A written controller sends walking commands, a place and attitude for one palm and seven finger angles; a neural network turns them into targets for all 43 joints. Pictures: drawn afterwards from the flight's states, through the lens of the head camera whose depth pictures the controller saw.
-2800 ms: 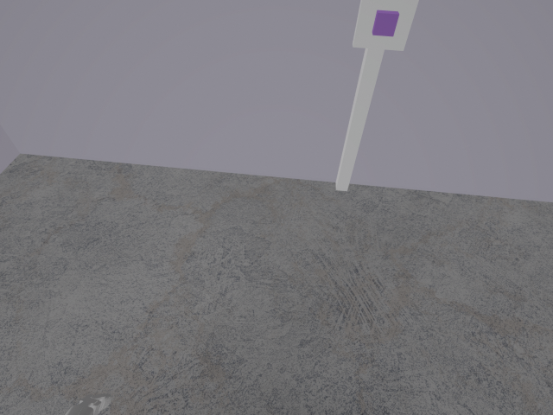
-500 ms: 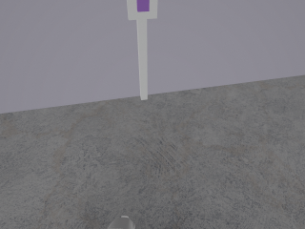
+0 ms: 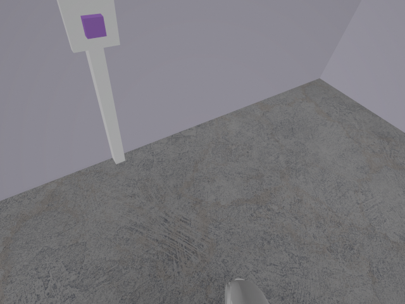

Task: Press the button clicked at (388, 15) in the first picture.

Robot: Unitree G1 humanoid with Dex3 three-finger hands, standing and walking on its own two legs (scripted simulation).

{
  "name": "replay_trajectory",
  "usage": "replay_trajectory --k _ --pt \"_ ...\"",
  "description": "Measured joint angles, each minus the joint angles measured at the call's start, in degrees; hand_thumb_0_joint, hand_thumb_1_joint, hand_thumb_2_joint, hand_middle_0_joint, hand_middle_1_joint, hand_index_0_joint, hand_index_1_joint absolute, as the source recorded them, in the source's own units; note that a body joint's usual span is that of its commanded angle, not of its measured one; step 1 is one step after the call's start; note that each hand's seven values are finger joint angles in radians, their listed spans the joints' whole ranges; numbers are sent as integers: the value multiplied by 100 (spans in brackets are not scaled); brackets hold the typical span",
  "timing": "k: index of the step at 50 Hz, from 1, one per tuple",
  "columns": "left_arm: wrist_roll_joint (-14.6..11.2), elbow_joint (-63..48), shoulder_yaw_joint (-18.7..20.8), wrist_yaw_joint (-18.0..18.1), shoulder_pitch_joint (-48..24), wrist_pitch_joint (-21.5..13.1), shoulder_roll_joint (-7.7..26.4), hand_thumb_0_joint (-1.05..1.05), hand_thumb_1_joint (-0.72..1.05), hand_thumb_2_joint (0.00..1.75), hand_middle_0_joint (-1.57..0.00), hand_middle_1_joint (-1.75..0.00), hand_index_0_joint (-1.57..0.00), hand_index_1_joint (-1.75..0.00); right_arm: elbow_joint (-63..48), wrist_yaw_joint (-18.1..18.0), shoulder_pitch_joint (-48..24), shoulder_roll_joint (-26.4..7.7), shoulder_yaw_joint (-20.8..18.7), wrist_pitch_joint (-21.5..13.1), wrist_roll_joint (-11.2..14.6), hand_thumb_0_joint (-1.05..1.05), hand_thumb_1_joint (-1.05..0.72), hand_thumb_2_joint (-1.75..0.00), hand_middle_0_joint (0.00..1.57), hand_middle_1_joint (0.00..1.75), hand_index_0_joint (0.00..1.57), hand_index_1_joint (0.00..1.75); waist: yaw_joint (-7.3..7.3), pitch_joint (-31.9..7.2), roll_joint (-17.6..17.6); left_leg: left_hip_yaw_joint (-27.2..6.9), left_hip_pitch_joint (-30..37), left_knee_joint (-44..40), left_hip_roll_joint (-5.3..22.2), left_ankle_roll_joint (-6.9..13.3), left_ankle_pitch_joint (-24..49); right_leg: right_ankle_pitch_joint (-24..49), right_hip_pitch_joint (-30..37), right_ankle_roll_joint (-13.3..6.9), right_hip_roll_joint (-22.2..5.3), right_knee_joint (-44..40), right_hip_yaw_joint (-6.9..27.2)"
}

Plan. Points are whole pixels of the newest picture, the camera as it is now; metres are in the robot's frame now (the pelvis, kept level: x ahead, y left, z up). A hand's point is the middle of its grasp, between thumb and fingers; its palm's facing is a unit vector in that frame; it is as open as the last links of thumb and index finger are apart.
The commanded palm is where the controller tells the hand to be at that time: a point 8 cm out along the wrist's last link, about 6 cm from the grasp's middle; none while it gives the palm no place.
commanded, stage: walk to a spot facing it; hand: left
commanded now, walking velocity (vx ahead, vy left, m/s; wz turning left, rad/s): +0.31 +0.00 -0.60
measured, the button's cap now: (93, 25) +0.96 +0.45 +0.06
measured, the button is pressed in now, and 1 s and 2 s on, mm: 0 0 0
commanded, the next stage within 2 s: none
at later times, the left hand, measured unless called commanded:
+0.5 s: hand (128, 238) +0.30 +0.19 -0.17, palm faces -0.27 -0.93 -0.25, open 7.3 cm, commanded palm none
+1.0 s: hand (169, 147) +0.62 +0.13 -0.16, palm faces -0.53 -0.81 -0.23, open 7.4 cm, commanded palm none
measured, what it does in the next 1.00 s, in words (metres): walks ahead, turning right: right foot, then left foot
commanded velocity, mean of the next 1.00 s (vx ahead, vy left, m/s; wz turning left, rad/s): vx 0.18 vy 0.00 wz -0.60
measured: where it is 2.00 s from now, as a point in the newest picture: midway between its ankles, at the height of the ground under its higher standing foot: (183, 260)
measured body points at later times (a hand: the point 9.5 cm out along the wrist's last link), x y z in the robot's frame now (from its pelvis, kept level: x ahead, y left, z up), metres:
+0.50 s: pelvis +0.22 +0.00 -0.01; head +0.25 -0.01 +0.44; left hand +0.31 +0.24 -0.15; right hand +0.22 -0.25 -0.15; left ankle +0.31 +0.18 -0.66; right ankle +0.16 -0.04 -0.74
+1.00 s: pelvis +0.41 +0.02 -0.01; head +0.43 +0.00 +0.44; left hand +0.64 +0.17 -0.14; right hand +0.31 -0.23 -0.15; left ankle +0.47 +0.13 -0.74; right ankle +0.38 -0.12 -0.69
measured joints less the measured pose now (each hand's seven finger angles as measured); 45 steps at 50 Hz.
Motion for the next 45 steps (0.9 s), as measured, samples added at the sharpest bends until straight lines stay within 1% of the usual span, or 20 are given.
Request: replay_trajectory --k 3,6,10,12,13,14,15,17,19,21,24,28,33,34,35,36,38,40,42,45 --pt "-10 43 -71 -27 -141 46 -147 1 91 90 -20 -30 -19 -30 152 -13 255 95 46 12 -20 0 -92 -89 20 30 20 30 -96 101 32 193 268 -115 -40 -13 -175 -24 52 -45 14 -464 -219" --pt "-25 71 -173 -50 -298 64 -307 1 91 90 -20 -30 -19 -30 264 -8 436 217 95 40 -41 0 -91 -89 20 30 20 30 -189 246 83 380 551 -220 -42 -68 -354 -191 298 -163 79 -1309 -567" --pt "-35 39 -274 -56 -462 -21 -457 1 91 90 -20 -30 -19 -30 355 41 551 387 128 134 -35 1 -91 -89 20 30 20 30 -215 435 103 686 733 200 96 -269 -685 -665 904 -443 387 -2563 -1089" --pt "-29 26 -300 -47 -425 -126 -490 1 91 90 -20 -30 -19 -30 374 82 590 441 115 192 -10 1 -91 -89 20 30 21 30 -166 460 52 808 593 1070 246 -419 -739 -846 1385 -622 544 -3045 -1279" --pt "-25 6 -319 -53 -361 -201 -488 1 91 90 -20 -30 -19 -30 356 112 637 460 108 222 15 1 -90 -89 21 30 21 30 -137 429 5 769 333 1893 366 -478 -655 -761 1720 -779 555 -3372 -1326" --pt "-40 -38 -335 -52 -260 -294 -455 1 91 90 -20 -30 -19 -30 314 144 688 484 104 253 49 1 -90 -89 21 30 21 30 -82 331 -111 564 -128 3002 395 -552 -654 -929 1937 -1070 536 -3594 -1155" --pt "-86 -23 -321 -12 -195 -365 -467 1 91 90 -20 -30 -20 -30 308 162 561 454 79 311 65 1 -90 -89 21 30 21 30 -10 331 -64 139 -630 4098 458 -582 -752 -1223 1950 -1173 602 -3461 -1060" --pt "-195 13 -232 104 -48 -415 -445 0 92 90 -21 -30 -20 -30 191 172 143 362 -9 403 42 1 -90 -89 21 30 21 30 8 414 119 -805 -1495 5469 504 -559 -491 -1371 2189 -1058 760 -3460 -974" --pt "-191 125 -207 174 167 -441 -327 -1 93 90 -21 -30 -20 -30 -55 169 -307 277 -54 406 9 1 -90 -89 21 30 21 30 -24 371 196 -1350 -2197 5745 609 -604 -90 -1251 2478 -801 840 -3759 -799" --pt "-145 271 -204 214 377 -452 -241 -1 93 90 -21 -30 -20 -30 -348 154 -757 200 -86 381 -35 1 -91 -89 21 30 21 30 -69 289 216 -1640 -2757 5465 759 -659 75 -1191 2714 -806 847 -4074 -562" --pt "-96 424 -224 184 599 -482 -237 0 93 90 -20 -30 -20 -30 -683 143 -1290 -89 -199 348 -65 2 -95 -89 21 30 21 30 -71 184 320 -1817 -3301 4617 936 -774 315 -1190 2954 -742 744 -4394 -250" --pt "-83 412 -232 144 765 -552 -257 0 92 90 -20 -30 -20 -30 -963 244 -1838 -343 -223 272 -66 2 -95 -89 20 30 20 30 107 204 386 -1795 -3462 3301 954 -845 763 -1338 3169 -525 572 -4551 105" --pt "-89 299 -219 151 927 -513 -227 1 91 90 -20 -30 -20 -30 -1090 284 -2213 -397 -110 197 -53 1 -93 -89 20 30 20 30 431 275 319 -1478 -2785 1519 570 -781 906 -1880 3382 -243 406 -4245 476" --pt "-111 292 -209 158 1001 -492 -217 1 91 90 -20 -30 -20 -30 -1107 275 -2238 -390 -65 161 -60 1 -92 -89 20 30 20 30 480 255 312 -1376 -2522 1141 511 -729 1269 -2054 3340 -194 411 -3949 568" --pt "-153 324 -183 163 989 -451 -166 1 91 90 -20 -30 -20 -30 -1098 255 -2299 -319 -36 116 -83 1 -92 -89 20 30 20 30 494 295 210 -1276 -2481 1256 485 -650 1401 -2157 3126 -160 372 -3341 623" --pt "-186 366 -166 170 931 -407 -111 1 91 90 -20 -30 -20 -30 -1110 249 -2344 -243 17 87 -88 1 -92 -89 20 30 20 30 511 369 113 -1149 -2444 1505 506 -570 1180 -2354 2798 -113 356 -2427 631" --pt "-199 403 -139 184 833 -327 -20 1 91 90 -20 -30 -19 -30 -1142 268 -2311 -97 131 62 -82 1 -91 -89 20 30 20 30 487 454 5 -917 -2182 1694 615 -476 689 -2535 2138 11 339 -772 455" --pt "-158 381 -104 152 680 -228 39 1 91 90 -20 -30 -19 -30 -1129 246 -2143 16 178 62 -80 0 -91 -89 20 30 21 30 376 463 8 -792 -1867 1587 721 -518 520 -2382 1611 126 241 99 130" --pt "-121 247 -76 87 465 -132 75 1 91 90 -20 -30 -19 -30 -1034 220 -1927 70 170 103 -77 0 -91 -89 21 30 21 30 286 461 44 -701 -1594 1397 780 -553 522 -2133 1223 201 69 240 -159" --pt "-124 -55 -35 20 176 -29 36 1 91 90 -20 -30 -19 -30 -865 150 -1638 -3 5 212 -28 -1 -92 -89 21 30 21 30 233 390 127 -493 -1307 1175 835 -501 473 -1766 863 266 -140 -331 -392"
